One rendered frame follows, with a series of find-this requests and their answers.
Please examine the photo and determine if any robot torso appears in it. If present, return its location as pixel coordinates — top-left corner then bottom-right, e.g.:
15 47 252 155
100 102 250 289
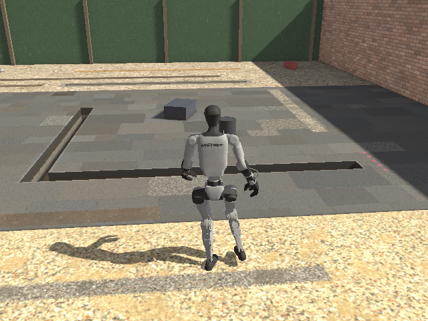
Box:
197 131 229 201

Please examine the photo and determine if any right robot upper arm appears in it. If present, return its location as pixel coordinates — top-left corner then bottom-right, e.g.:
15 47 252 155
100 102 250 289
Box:
227 134 247 171

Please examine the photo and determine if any left robot upper arm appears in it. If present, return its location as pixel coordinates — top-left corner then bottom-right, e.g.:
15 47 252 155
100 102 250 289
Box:
183 134 199 169

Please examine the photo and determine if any robot left forearm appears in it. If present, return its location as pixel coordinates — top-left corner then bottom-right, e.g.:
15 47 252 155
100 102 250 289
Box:
181 159 190 175

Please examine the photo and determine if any robot left hand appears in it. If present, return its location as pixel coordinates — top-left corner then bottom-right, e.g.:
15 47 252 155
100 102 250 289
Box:
181 170 197 181

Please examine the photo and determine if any robot right hand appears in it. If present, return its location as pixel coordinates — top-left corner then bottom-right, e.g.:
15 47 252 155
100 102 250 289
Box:
244 181 259 197

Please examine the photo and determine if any right robot shin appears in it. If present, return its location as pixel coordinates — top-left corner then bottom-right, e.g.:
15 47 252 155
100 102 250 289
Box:
229 208 243 252

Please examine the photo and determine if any robot right forearm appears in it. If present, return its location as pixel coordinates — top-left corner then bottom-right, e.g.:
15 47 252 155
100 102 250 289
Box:
241 160 256 185

